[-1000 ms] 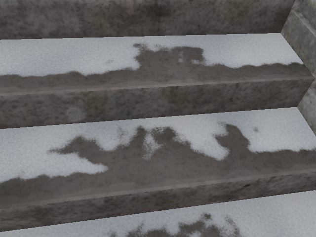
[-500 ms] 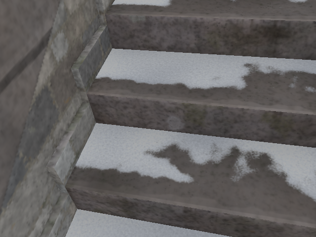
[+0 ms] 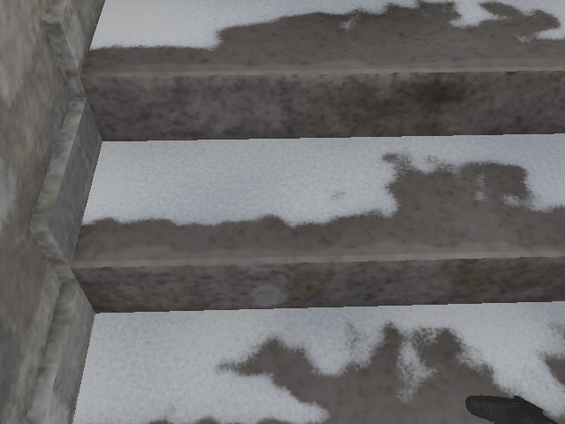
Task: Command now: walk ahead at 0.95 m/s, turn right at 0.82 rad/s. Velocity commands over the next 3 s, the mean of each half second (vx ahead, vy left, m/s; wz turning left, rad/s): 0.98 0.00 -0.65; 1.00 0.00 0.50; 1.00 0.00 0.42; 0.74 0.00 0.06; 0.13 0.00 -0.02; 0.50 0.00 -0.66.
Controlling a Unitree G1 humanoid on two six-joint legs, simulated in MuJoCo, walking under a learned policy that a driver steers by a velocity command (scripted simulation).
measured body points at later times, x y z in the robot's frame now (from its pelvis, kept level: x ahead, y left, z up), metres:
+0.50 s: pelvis +0.40 -0.06 +0.18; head +0.44 -0.02 +0.62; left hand +0.57 +0.15 +0.03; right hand +0.41 -0.33 +0.08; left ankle +0.25 +0.11 -0.32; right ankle +0.43 -0.13 -0.47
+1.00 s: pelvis +0.86 -0.10 +0.42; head +0.87 -0.13 +0.87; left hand +1.15 +0.06 +0.44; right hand +0.81 -0.37 +0.27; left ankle +0.77 -0.05 -0.30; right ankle +0.90 -0.23 +0.01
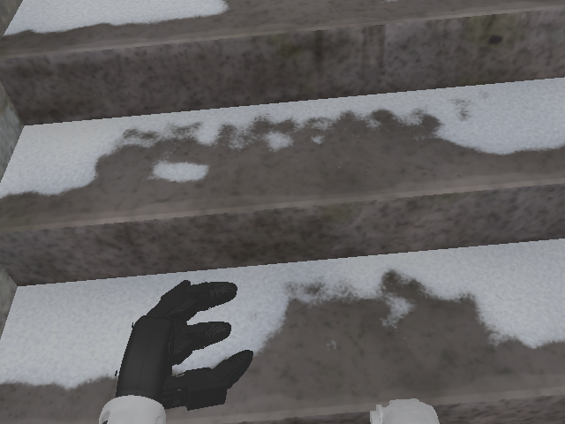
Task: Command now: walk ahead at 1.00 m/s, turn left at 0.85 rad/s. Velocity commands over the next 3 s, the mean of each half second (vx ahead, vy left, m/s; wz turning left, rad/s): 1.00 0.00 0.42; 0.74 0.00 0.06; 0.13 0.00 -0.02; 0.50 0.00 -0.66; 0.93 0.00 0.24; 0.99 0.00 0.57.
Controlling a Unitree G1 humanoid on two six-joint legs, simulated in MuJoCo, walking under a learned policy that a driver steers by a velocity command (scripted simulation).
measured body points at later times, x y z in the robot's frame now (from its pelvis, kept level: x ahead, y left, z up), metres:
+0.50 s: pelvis +0.44 -0.01 +0.23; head +0.47 -0.01 +0.68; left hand +0.28 +0.19 +0.10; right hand +0.78 -0.06 +0.25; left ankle +0.54 +0.08 -0.39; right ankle +0.28 -0.16 -0.50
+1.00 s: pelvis +0.82 +0.03 +0.47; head +0.84 +0.03 +0.92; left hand +0.94 +0.27 +0.36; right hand +0.95 -0.21 +0.36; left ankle +0.68 +0.14 +0.01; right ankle +0.89 -0.03 -0.21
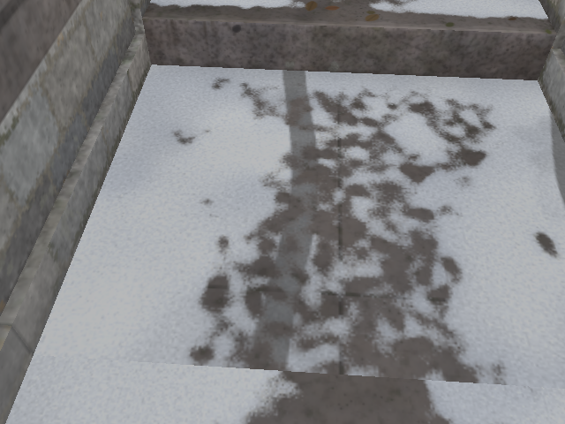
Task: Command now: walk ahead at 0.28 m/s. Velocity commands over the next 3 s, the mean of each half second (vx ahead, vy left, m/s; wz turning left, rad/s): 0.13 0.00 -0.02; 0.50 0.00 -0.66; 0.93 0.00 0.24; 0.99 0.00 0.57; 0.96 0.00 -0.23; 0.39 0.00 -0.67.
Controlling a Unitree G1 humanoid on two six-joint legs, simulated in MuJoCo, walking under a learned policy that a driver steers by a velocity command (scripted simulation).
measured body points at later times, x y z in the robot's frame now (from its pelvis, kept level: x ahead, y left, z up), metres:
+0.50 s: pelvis +0.19 +0.05 +0.13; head +0.20 +0.05 +0.58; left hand +0.30 +0.30 +0.02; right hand +0.34 -0.17 +0.02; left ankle +0.29 +0.12 -0.52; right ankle +0.12 -0.08 -0.43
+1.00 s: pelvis +0.34 +0.01 +0.21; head +0.30 -0.01 +0.66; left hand +0.55 +0.23 +0.14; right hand +0.34 -0.31 +0.10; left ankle +0.29 +0.12 -0.52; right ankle +0.31 -0.08 -0.52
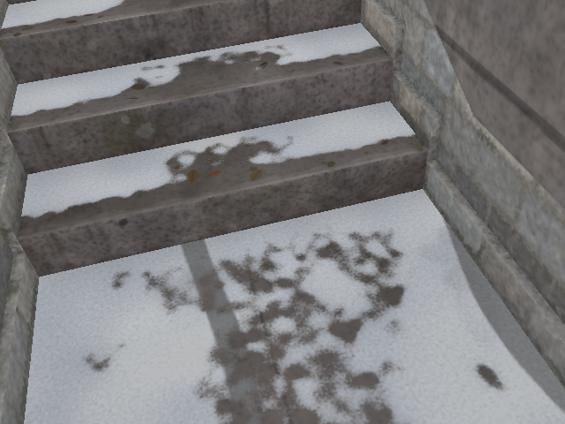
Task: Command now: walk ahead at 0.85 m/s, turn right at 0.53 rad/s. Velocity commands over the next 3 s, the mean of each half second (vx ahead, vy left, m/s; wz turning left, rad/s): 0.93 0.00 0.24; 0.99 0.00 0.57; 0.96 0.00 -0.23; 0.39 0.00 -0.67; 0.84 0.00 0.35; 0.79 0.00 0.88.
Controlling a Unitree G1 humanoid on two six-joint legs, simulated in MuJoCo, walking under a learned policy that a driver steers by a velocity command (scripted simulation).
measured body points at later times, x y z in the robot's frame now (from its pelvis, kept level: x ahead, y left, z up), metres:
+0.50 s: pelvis +0.37 +0.04 -0.04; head +0.38 +0.03 +0.41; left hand +0.34 +0.30 -0.17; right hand +0.55 -0.22 -0.14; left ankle +0.49 +0.07 -0.74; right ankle +0.06 -0.10 -0.64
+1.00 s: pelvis +0.85 +0.15 -0.01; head +0.88 +0.18 +0.44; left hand +0.91 +0.46 -0.11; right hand +0.99 -0.10 -0.13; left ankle +0.59 +0.12 -0.60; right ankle +0.98 +0.11 -0.73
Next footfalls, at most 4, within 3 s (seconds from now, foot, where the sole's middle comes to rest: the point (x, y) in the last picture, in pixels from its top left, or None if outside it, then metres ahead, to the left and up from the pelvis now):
0.48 left None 0.52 0.08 -0.77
0.92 right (282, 291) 1.01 0.12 -0.77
1.22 left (184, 275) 1.08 0.43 -0.77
1.58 right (210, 156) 1.46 0.37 -0.60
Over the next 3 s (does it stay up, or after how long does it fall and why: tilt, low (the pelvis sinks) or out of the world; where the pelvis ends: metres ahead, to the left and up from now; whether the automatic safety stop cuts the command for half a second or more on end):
stays up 2.25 0.50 0.56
